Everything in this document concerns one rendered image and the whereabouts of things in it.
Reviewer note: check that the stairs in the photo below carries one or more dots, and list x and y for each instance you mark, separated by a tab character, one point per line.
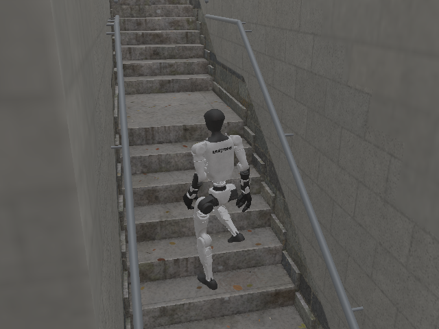
161	50
253	291

